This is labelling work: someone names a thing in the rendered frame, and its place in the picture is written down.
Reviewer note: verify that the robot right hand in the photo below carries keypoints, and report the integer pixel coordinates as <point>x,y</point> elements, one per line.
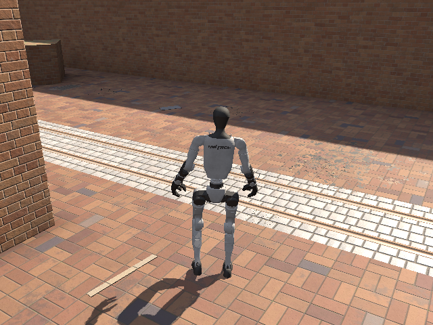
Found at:
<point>254,189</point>

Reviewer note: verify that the left robot forearm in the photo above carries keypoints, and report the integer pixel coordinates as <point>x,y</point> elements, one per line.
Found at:
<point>181,175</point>

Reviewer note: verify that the right robot forearm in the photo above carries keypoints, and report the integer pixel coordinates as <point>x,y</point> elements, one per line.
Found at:
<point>250,177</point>

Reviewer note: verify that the robot head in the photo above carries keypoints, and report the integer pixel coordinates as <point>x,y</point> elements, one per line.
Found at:
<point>220,116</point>

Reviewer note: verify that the left robot upper arm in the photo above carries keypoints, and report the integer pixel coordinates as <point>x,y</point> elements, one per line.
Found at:
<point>193,152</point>

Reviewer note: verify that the right robot upper arm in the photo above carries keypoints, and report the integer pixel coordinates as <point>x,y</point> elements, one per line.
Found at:
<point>243,154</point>

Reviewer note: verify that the robot left thigh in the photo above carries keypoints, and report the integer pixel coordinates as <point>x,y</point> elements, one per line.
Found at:
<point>198,201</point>

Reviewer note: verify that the robot left hand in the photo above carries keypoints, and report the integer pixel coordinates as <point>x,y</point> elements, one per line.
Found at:
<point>175,186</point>

